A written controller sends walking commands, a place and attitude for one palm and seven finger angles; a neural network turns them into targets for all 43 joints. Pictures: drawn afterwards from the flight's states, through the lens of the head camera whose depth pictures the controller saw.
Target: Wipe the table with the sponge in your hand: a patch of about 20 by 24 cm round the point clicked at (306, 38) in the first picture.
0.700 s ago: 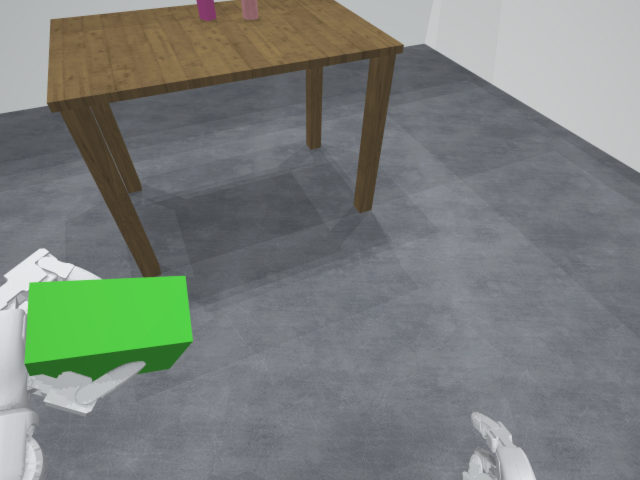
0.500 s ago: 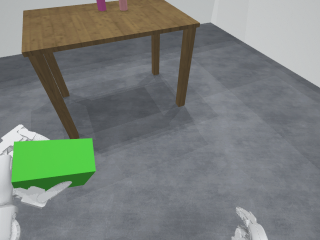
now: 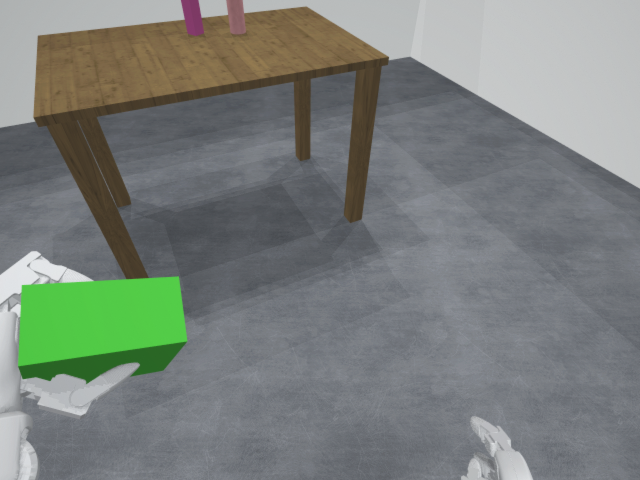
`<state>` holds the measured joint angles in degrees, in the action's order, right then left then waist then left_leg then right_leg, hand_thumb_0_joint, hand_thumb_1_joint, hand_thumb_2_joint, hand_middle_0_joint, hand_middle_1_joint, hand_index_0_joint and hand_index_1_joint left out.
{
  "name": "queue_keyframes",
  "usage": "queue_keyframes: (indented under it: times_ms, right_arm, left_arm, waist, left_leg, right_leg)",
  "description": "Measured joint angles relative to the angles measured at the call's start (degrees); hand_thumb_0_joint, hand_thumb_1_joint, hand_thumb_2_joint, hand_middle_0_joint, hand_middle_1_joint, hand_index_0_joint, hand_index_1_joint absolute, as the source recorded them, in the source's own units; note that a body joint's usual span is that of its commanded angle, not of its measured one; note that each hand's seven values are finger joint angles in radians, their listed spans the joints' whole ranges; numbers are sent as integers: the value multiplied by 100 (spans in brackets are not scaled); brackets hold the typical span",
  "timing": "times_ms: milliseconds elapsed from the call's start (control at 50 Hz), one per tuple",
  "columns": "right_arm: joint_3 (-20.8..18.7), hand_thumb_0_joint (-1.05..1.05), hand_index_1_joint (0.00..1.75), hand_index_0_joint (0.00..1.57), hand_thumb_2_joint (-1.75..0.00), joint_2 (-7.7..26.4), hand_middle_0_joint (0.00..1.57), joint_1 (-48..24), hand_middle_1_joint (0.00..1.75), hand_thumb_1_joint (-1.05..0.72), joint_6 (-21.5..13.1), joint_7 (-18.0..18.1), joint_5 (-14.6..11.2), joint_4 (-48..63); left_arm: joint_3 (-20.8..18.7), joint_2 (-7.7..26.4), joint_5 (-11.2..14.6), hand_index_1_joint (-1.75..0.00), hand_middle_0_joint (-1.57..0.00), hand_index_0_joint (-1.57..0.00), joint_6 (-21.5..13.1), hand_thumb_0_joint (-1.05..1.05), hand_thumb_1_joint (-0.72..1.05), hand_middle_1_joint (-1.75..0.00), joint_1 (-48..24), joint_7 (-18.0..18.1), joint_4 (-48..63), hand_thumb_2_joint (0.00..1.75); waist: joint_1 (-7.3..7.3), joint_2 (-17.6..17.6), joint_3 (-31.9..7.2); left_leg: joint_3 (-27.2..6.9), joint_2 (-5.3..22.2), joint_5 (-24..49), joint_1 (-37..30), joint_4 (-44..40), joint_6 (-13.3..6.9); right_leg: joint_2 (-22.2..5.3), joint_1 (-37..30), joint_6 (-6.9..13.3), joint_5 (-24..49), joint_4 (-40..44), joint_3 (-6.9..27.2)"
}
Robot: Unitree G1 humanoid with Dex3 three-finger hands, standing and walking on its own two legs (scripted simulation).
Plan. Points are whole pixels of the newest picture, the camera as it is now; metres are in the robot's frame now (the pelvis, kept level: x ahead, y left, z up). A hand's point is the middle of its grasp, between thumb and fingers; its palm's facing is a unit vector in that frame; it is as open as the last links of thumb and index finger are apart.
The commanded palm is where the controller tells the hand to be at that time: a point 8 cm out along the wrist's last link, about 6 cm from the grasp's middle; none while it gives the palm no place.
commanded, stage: walk to a spot facing it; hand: left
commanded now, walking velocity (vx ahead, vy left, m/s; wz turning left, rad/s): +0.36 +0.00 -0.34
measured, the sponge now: (127, 332) +0.22 +0.21 +0.14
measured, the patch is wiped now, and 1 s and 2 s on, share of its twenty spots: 0.00 0.00 0.00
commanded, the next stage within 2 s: none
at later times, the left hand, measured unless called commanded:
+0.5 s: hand (179, 233) +0.34 +0.19 +0.17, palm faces +0.34 -0.85 -0.40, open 10.1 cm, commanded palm +0.29 +0.23 +0.18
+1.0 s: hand (302, 156) +0.49 +0.07 +0.18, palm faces +0.22 -0.83 -0.52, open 10.1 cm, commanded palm +0.44 +0.13 +0.18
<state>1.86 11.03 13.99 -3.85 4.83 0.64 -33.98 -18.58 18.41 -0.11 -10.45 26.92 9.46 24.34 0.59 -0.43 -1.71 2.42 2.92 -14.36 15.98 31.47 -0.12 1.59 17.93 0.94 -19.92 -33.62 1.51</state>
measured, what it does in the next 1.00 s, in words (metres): walks ahead: left foot, then right foot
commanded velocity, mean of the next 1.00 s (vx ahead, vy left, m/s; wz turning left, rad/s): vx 0.37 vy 0.00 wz -0.09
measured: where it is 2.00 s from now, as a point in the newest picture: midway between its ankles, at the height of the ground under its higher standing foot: (401, 397)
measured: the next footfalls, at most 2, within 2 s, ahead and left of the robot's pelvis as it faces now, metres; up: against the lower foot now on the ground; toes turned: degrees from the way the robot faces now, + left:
left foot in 0.42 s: +0.17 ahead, +0.10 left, +0.00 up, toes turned +4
right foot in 0.74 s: +0.25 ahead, -0.20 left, +0.00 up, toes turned -21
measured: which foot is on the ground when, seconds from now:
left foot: down 0.00-0.12, up 0.14-0.40, down 0.42-0.76, up 0.78-1.00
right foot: down 0.00-0.44, up 0.46-0.72, down 0.74-1.00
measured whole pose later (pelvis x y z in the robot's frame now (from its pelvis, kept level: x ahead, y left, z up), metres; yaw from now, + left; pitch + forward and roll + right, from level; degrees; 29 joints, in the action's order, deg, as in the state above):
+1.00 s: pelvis +0.24 -0.12 +0.00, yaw -9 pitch +1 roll +2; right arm -1.9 14.1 10.6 -0.4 2.8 0.3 -35.5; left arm -22.2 21.2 0.4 -13.7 30.4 8.5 31.8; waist -1.1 -0.2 5.4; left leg 6.3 7.4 -18.5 33.6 58.0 1.6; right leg -2.9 13.0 3.6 -18.3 -30.0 -11.4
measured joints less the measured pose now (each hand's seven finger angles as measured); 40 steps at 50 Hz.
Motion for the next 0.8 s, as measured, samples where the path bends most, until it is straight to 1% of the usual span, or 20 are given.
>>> queue_keyframes:
  times_ms: [60,120,140,180,220,240,280,340,420,440,460,520,560,600,680,720,740,760,780,800]
  right_arm:
    - [29,1,30,21,-90,-86,20,22,30,-91,-18,5,13,-18]
    - [50,1,30,21,-90,-98,20,77,30,-91,-15,-35,28,-37]
    - [48,1,30,21,-90,-98,20,102,30,-91,0,-55,27,-54]
    - [21,1,30,21,-90,-52,20,95,30,-91,41,-103,16,-175]
    - [-1,1,30,21,-90,36,20,66,30,-91,98,-144,15,-288]
    - [-14,1,30,21,-90,72,20,56,30,-91,133,-156,13,-315]
    - [-43,1,30,21,-90,114,20,57,30,-91,192,-160,15,-304]
    - [-95,1,30,21,-90,165,20,99,30,-91,226,-137,15,-175]
    - [-169,1,30,21,-90,298,20,155,30,-91,163,-81,4,30]
    - [-189,1,30,21,-90,307,20,127,30,-91,139,-60,0,72]
    - [-207,1,30,21,-90,264,20,52,30,-91,129,-44,-11,71]
    - [-185,1,30,20,-90,68,20,-133,30,-91,60,-37,1,16]
    - [-126,1,30,20,-90,-75,20,-171,30,-91,-10,-68,-4,-7]
    - [-46,1,30,20,-90,-201,20,-157,30,-91,-63,-108,-6,-2]
    - [74,1,30,21,-90,-364,20,-40,30,-91,-138,-156,12,50]
    - [89,1,30,21,-90,-395,20,31,30,-91,-136,-158,6,69]
    - [87,1,30,21,-90,-399,20,70,30,-90,-124,-156,-7,86]
    - [66,1,30,21,-90,-378,20,74,30,-90,-105,-159,-27,78]
    - [32,1,30,21,-90,-317,20,4,30,-90,-54,-165,-44,-4]
    - [-9,1,30,21,-90,-234,20,-98,30,-90,6,-184,-51,-126]
  left_arm:
    - [-75,41,-22,-132,-76,-76,9,-1,-49,-132,-38,25,-68,97]
    - [-25,23,-54,-132,-76,-76,50,-1,-49,-132,-123,8,-148,97]
    - [5,39,-65,-132,-76,-76,53,-1,-49,-132,-163,-8,-134,97]
    - [107,3,-65,-132,-76,-76,22,-1,-49,-132,-278,-37,-128,97]
    - [180,-73,-56,-132,-76,-76,-34,-1,-49,-132,-292,-59,-92,97]
    - [182,-79,-55,-132,-76,-76,-69,-1,-49,-132,-250,-72,-49,97]
    - [122,-14,-43,-132,-76,-76,-154,-1,-49,-132,-110,-87,68,97]
    - [-20,142,-1,-132,-76,-76,-246,-1,-49,-132,74,-75,215,97]
    - [-111,216,55,-132,-76,-76,-228,-1,-50,-132,125,-25,361,97]
    - [-150,236,73,-132,-76,-76,-223,-1,-50,-132,113,-10,401,97]
    - [-195,257,85,-132,-76,-76,-220,-1,-50,-132,66,9,388,97]
    - [-238,257,55,-132,-76,-76,-174,-1,-50,-132,-94,9,130,97]
    - [-198,244,16,-132,-76,-76,-94,-1,-50,-132,-169,-12,69,97]
    - [-153,206,-6,-132,-76,-76,-53,-1,-50,-132,-145,-28,142,97]
    - [-149,205,-11,-132,-76,-76,-100,-1,-50,-132,12,-59,355,97]
    - [-198,286,8,-132,-76,-76,-134,-1,-50,-132,24,-73,372,97]
    - [-238,365,18,-132,-76,-76,-132,-1,-50,-132,5,-76,389,97]
    - [-264,425,11,-132,-76,-76,-134,-1,-50,-132,-69,-82,394,97]
    - [-254,408,1,-132,-76,-76,-137,-1,-50,-132,-184,-91,368,97]
    - [-231,345,19,-132,-76,-76,-134,-1,-50,-132,-283,-108,342,97]
  waist:
    - [7,6,-5]
    - [-25,-129,-1]
    - [-28,-114,-21]
    - [-20,-51,-4]
    - [-33,-13,45]
    - [-49,15,63]
    - [-85,102,82]
    - [-103,220,98]
    - [-41,194,157]
    - [-31,211,184]
    - [-12,295,233]
    - [-52,320,233]
    - [-83,251,216]
    - [-79,168,221]
    - [-81,-32,306]
    - [-93,-137,373]
    - [-106,-162,402]
    - [-117,-200,452]
    - [-106,-250,529]
    - [-81,-268,605]
  left_leg:
    - [75,100,-190,-38,205,93]
    - [57,288,-530,-19,536,150]
    - [54,297,-858,65,759,99]
    - [-11,205,-1242,404,1665,78]
    - [-42,121,-1224,734,2446,116]
    - [-8,111,-1157,841,2585,134]
    - [119,129,-1002,924,2352,139]
    - [319,160,-756,800,1380,108]
    - [563,167,-270,188,-73,14]
    - [615,165,140,82,-225,-9]
    - [708,141,249,45,-112,3]
    - [872,188,-92,-113,55,57]
    - [895,271,-176,-252,-54,90]
    - [937,388,-184,-410,-205,165]
    - [997,644,-315,-705,-348,375]
    - [959,791,-518,-754,-154,463]
    - [906,859,-701,-699,109,442]
    - [826,953,-900,-530,576,315]
    - [610,957,-1151,-242,1321,198]
    - [357,837,-1299,80,2134,134]
  right_leg:
    - [-49,29,-12,-322,-316,-271]
    - [10,-97,106,89,-212,-503]
    - [20,-78,188,314,-219,-519]
    - [9,-63,297,264,-303,-523]
    - [12,-187,329,202,-129,-499]
    - [12,-263,324,235,8,-472]
    - [1,-394,306,339,279,-399]
    - [-8,-528,300,380,522,-284]
    - [69,-638,225,112,324,-159]
    - [72,-585,198,-59,64,-103]
    - [10,-466,149,-288,-384,-76]
    - [-119,167,31,-731,-2048,-244]
    - [-253,547,-48,-635,-2561,-415]
    - [-423,785,-105,-429,-2443,-598]
    - [-626,764,-174,-115,-1277,-942]
    - [-601,538,-178,104,-604,-1113]
    - [-569,367,-153,205,-253,-1178]
    - [-537,312,-8,568,-184,-1248]
    - [-519,366,133,549,-423,-1297]
    - [-514,384,226,381,-608,-1303]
